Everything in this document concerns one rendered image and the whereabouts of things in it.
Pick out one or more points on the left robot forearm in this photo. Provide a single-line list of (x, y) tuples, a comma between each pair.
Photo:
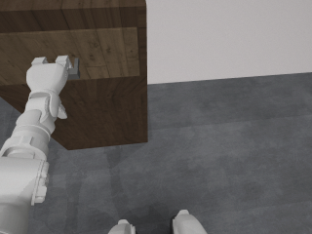
[(31, 135)]

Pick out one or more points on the left robot hand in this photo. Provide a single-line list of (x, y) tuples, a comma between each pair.
[(49, 76)]

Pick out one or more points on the right robot shin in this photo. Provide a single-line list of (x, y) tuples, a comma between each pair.
[(183, 212)]

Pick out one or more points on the handle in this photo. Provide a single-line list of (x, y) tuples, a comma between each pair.
[(74, 73)]

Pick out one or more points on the drawer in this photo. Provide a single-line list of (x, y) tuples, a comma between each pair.
[(102, 52)]

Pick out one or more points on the cabinet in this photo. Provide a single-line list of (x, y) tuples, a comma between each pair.
[(100, 112)]

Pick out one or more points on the left robot shin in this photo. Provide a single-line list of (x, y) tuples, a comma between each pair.
[(122, 221)]

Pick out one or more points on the left robot upper arm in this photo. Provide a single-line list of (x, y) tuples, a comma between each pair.
[(23, 182)]

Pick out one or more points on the robot shin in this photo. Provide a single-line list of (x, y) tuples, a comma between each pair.
[(183, 212), (122, 221)]

